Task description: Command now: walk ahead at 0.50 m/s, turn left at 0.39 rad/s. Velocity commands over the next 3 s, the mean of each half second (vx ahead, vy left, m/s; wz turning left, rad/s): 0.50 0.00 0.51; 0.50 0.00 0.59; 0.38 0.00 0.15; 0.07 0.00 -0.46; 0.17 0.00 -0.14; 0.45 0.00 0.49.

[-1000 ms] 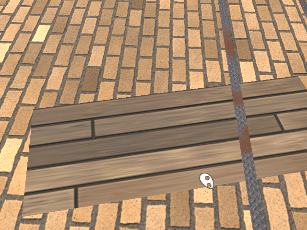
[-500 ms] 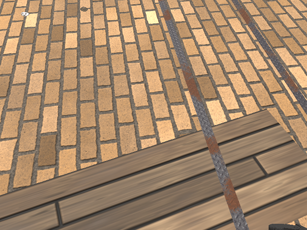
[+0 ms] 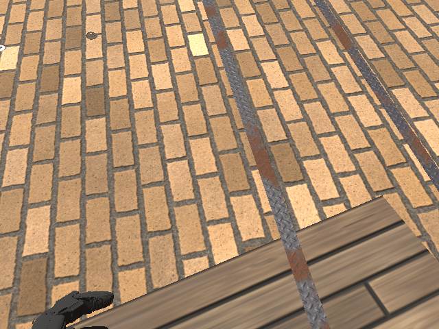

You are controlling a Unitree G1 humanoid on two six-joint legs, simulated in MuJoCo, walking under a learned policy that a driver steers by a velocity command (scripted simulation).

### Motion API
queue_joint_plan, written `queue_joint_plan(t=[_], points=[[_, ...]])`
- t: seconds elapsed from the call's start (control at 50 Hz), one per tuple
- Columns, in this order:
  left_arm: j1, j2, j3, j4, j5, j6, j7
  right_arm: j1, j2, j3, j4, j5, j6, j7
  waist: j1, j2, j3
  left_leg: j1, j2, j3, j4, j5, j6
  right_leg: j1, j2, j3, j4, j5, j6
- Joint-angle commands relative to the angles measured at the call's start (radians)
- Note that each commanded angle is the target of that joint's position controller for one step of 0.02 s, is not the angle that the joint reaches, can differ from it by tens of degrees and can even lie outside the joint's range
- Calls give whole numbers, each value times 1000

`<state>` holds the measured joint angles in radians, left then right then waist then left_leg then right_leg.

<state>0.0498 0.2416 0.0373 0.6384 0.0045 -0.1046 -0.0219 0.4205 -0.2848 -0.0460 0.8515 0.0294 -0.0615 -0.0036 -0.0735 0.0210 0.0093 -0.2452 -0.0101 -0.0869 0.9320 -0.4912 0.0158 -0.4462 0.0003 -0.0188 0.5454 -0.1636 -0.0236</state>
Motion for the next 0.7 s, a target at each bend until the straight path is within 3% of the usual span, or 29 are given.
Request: queue_joint_plan(t=[0.02,0.04,0.06,0.12,0.18,0.26,0.36,0.4,0.42,0.44,0.46,0.48,0.5,0.52,0.54,0.56,0.6,0.64,0.7], points=[[271,143,53,28,-3,8,12,-88,-129,-28,-122,10,-24,-5,160,-128,-141,-555,87,-22,337,80,2,578,-349,452,-252,-120,-196],[215,111,43,32,0,6,8,-110,-117,-32,-128,-2,-15,-5,129,-120,-78,-523,110,-19,299,133,-2,467,-312,366,-292,-57,-186],[181,97,40,37,6,0,6,-99,-99,-34,-129,-3,-3,-2,96,-144,-45,-468,133,-25,268,170,-5,382,-286,294,-329,-9,-174],[150,112,52,63,5,-17,8,-102,-52,-29,-141,-1,27,1,60,-118,-4,-434,146,-18,219,233,-19,290,-275,155,-395,127,-178],[169,145,65,93,7,-18,17,-162,-42,-26,-170,-10,32,8,67,-85,12,-473,150,-19,95,355,-30,311,-275,51,-411,209,-180],[195,184,75,119,0,-6,28,-292,-26,-15,-210,-9,24,35,112,-69,42,-427,133,44,-132,517,-13,337,-258,-71,-411,213,-147],[246,230,91,156,-26,23,29,-402,-50,-20,-276,-8,29,59,137,-73,75,-426,106,108,-265,406,41,481,-304,-128,-346,273,-109],[236,261,99,157,-35,37,33,-358,-81,-38,-283,-13,34,61,95,-103,26,-313,44,169,-281,300,81,514,-300,-164,-210,583,-86],[223,269,100,155,-39,46,36,-252,-111,-58,-259,-12,36,59,29,-100,-36,-167,-8,204,-317,297,108,498,-277,-196,-51,727,-67],[231,243,89,152,-36,50,40,-78,-173,-94,-209,-8,40,47,-53,-70,-127,94,-59,204,-361,346,146,390,-232,-224,181,717,-32],[262,163,59,125,9,43,39,44,-278,-124,-187,-2,49,23,-68,129,-210,384,143,-112,-376,410,220,94,-168,-228,532,194,22],[302,82,27,66,10,9,28,-19,-339,-120,-226,-1,34,29,29,299,-353,621,339,-701,-576,148,419,-265,36,-32,828,-435,67],[180,186,47,57,-30,-22,16,-7,-242,-94,-236,-6,19,40,-49,125,-340,603,341,-692,-658,100,368,-370,-14,110,872,-386,43],[124,193,48,37,-51,-36,12,-32,-198,-80,-227,-13,7,40,-37,96,-214,499,310,-552,-648,156,329,-412,-50,96,829,-302,17],[125,175,44,46,-32,-39,21,-94,-172,-71,-233,-13,1,39,14,0,-137,345,268,-439,-642,268,296,-358,-94,98,741,-226,14],[134,184,51,57,-6,-33,28,-155,-137,-60,-245,-17,0,34,52,4,-102,225,231,-352,-649,371,276,-282,-123,103,655,-181,19],[160,177,55,61,4,-10,25,-199,-126,-55,-266,-29,-1,26,92,32,-83,105,195,-295,-689,478,279,-192,-131,99,588,-133,37],[145,152,49,57,12,6,26,-183,-142,-59,-256,-24,-7,14,96,19,-65,44,174,-236,-706,559,285,-179,-114,81,505,-81,65],[32,118,34,27,13,10,25,-137,-160,-65,-233,-15,-4,-3,60,26,-27,15,132,-178,-706,535,252,-183,-82,76,283,98,92]])
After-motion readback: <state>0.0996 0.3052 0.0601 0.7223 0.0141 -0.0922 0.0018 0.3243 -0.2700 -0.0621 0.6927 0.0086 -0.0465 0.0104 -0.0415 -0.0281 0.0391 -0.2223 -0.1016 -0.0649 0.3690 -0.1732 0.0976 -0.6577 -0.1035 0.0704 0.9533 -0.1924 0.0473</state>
